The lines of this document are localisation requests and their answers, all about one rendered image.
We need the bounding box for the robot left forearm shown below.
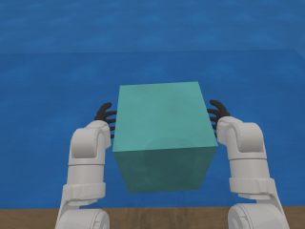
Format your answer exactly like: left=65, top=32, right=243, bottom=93
left=54, top=120, right=112, bottom=229

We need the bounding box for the robot right hand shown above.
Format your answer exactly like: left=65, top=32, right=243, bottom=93
left=207, top=99, right=230, bottom=137

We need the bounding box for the carton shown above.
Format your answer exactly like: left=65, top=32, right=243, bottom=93
left=112, top=81, right=218, bottom=194

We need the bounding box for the robot right forearm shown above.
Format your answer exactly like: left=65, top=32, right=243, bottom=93
left=216, top=116, right=290, bottom=229

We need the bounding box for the robot right upper arm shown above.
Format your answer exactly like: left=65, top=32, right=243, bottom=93
left=228, top=203, right=289, bottom=229

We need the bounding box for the robot left upper arm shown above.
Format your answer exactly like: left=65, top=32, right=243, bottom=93
left=56, top=208, right=110, bottom=229

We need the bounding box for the robot left hand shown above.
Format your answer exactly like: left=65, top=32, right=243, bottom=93
left=94, top=102, right=117, bottom=139

